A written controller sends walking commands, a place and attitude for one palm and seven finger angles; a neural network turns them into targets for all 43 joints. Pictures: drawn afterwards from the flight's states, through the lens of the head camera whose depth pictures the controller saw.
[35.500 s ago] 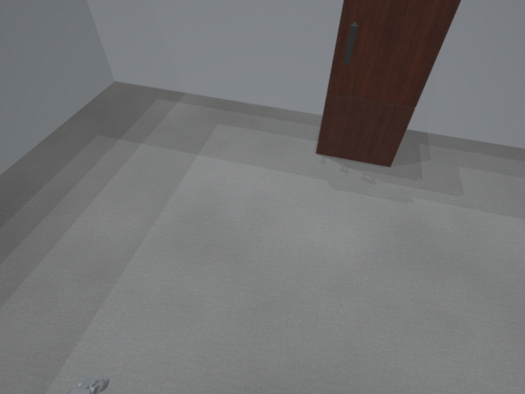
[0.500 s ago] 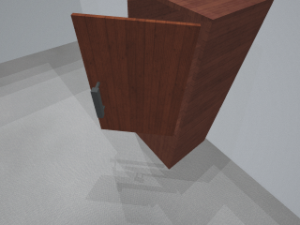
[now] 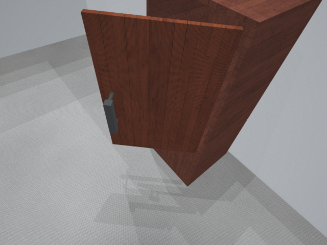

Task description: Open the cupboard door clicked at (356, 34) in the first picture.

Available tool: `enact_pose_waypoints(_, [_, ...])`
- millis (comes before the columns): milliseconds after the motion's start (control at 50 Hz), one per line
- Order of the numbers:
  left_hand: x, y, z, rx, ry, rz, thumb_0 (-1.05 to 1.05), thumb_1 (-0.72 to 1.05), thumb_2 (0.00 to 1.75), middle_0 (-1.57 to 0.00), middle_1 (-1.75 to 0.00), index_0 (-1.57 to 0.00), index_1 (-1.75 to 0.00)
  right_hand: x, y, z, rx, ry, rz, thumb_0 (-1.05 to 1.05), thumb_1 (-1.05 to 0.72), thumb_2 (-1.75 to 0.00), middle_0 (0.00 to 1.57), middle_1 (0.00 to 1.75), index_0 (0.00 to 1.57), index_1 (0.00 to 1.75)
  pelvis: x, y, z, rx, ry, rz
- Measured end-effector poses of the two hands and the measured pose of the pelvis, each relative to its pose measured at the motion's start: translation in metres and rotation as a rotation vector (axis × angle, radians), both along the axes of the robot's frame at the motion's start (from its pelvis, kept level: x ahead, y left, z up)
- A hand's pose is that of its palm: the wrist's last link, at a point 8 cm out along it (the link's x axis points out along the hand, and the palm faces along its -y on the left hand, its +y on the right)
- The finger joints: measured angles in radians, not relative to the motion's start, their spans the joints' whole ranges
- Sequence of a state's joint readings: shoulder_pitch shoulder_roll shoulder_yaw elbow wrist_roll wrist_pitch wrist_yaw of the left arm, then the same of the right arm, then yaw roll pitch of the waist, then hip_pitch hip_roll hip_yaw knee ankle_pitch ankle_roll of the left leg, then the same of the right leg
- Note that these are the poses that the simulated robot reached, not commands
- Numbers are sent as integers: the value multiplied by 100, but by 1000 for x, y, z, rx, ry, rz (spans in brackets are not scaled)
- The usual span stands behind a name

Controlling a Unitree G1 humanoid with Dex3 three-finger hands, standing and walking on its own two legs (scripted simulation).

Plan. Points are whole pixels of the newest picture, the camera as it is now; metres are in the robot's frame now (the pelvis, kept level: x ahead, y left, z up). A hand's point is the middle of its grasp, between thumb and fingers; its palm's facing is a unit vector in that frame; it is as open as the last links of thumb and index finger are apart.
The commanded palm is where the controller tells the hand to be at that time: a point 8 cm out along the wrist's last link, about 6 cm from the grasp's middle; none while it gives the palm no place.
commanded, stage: come to a stop and stand still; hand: left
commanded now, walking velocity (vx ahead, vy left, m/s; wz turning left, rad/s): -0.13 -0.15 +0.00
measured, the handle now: (112, 113) +0.54 +0.22 -0.08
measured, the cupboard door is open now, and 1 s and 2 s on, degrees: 45 45 45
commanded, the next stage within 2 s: look again from close up in 1.22 s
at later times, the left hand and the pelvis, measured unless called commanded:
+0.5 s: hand out of the picture +0.08 +0.15 -0.17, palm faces +0.04 -0.98 -0.20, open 7.3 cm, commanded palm none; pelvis +0.01 -0.02 +0.01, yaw +2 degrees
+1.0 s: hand out of the picture -0.03 +0.09 -0.16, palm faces +0.05 -0.98 -0.22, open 7.4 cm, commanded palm none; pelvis -0.02 -0.08 +0.01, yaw +2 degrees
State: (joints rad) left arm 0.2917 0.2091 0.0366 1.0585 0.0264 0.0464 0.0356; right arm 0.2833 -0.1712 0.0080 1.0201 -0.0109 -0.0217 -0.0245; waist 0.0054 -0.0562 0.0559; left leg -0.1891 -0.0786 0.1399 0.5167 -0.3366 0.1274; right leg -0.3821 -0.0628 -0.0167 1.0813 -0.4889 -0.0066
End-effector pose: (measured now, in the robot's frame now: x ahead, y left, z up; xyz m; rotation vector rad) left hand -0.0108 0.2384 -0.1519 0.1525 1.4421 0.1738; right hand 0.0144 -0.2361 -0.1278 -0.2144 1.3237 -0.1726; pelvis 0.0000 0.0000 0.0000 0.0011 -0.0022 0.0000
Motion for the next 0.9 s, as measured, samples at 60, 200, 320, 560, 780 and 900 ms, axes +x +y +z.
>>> enact_pose_waypoints(60, [24, 5, 5, 1, -51, -1, 1, 91, 90, -20, -30, -20, -30, -8, 16, 2, 18, 41, -4, 0, -91, -90, 20, 30, 20, 29, 3, 5, 5, -2, 3, 8])
enact_pose_waypoints(200, [65, 2, 11, -12, -142, 2, 1, 91, 90, -19, -30, -20, -30, -15, 40, 4, 50, 88, -28, 0, -91, -90, 20, 30, 20, 30, 9, 9, 11, -14, 1, 34])
enact_pose_waypoints(320, [80, -12, 11, -31, -157, -1, 1, 91, 90, -19, -30, -20, -30, -16, 41, 2, 58, 86, -52, 0, -91, -90, 20, 30, 20, 30, 12, 4, 11, -16, -4, 41])
enact_pose_waypoints(560, [78, -41, 12, 19, -199, -36, 0, 92, 90, -20, -30, -20, -30, -14, -1, -19, 92, 63, -65, 0, -91, -90, 20, 30, 20, 30, 12, -27, -1, 16, 11, 16])
enact_pose_waypoints(780, [30, -68, 28, 51, -165, -31, 1, 92, 90, -20, -30, -20, -30, 9, -46, -18, 95, -56, -11, 0, -92, -90, 20, 30, 20, 29, -5, -59, 6, 15, -34, 27])
enact_pose_waypoints(900, [-2, -86, 28, 34, -119, -15, 1, 92, 90, -20, -30, -20, -30, -1, -60, -16, 105, -37, 8, 0, -92, -90, 19, 30, 19, 29, -15, -74, 9, 15, -35, 31])
